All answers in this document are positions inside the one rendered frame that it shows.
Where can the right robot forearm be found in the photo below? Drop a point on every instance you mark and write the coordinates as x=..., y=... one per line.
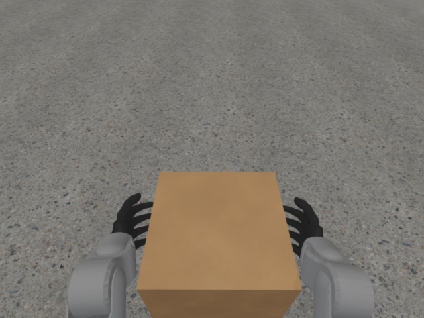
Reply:
x=341, y=290

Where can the right robot hand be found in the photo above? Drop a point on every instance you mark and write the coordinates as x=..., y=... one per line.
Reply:
x=309, y=226

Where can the left robot hand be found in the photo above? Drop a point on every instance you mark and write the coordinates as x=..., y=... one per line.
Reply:
x=126, y=221

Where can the left robot forearm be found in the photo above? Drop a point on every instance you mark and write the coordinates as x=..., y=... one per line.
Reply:
x=97, y=286

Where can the carton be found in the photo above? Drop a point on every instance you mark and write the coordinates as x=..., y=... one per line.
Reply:
x=218, y=246

